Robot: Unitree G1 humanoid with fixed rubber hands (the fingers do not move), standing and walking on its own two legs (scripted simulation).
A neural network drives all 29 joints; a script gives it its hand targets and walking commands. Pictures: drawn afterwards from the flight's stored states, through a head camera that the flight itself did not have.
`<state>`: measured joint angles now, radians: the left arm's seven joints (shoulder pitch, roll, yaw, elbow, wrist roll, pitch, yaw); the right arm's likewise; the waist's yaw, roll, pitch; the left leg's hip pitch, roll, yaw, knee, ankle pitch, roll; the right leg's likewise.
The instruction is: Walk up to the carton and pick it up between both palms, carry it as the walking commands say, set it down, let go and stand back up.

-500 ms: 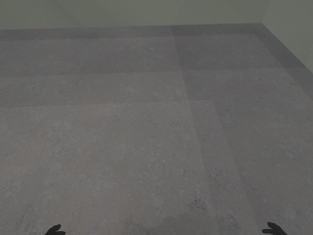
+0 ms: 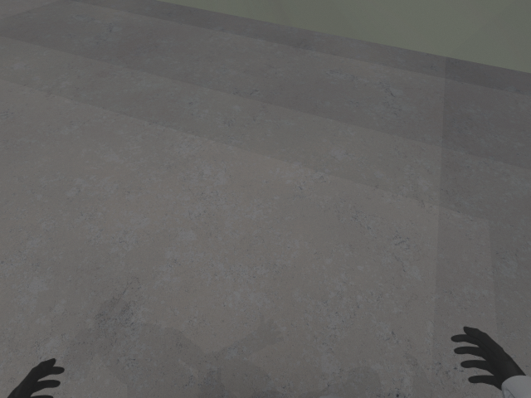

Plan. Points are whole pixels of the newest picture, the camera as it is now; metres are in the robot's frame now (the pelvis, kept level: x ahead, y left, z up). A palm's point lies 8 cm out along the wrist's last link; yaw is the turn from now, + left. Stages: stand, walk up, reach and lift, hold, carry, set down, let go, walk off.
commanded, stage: walk up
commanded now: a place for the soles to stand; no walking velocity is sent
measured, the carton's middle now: out of the picture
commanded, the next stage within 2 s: none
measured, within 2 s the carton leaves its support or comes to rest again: neither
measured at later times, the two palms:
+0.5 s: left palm out of the picture -0.02 +0.46 -0.04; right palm (271, 189) +0.52 -0.03 -0.04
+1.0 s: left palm out of the picture +0.09 +0.54 -0.03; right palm (166, 123) +0.74 +0.22 -0.03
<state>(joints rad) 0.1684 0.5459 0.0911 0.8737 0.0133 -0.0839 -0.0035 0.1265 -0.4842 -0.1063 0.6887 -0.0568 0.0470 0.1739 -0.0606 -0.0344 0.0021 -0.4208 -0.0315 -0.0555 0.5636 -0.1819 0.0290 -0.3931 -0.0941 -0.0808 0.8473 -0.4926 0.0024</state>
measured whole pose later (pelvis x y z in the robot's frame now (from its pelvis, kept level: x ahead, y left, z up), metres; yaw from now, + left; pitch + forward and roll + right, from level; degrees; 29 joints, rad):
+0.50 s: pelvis +0.16 +0.12 +0.00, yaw +27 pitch +2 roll +0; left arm 0.36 0.54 0.10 0.85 0.01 -0.11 0.00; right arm -0.02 -0.51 -0.10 0.68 -0.01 0.01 0.16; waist 0.12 0.06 0.01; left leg -0.41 0.00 0.01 0.60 -0.22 0.02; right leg -0.29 -0.23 -0.12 1.03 -0.45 0.02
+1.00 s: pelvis +0.36 +0.26 +0.01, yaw +51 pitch +2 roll -2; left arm 0.34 0.58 0.11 0.84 0.03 -0.15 -0.01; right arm 0.02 -0.52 -0.10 0.78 -0.02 -0.01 0.20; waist 0.06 0.06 -0.02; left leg -0.54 0.10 0.02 0.67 -0.19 0.00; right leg -0.09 -0.15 -0.32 0.39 -0.28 0.05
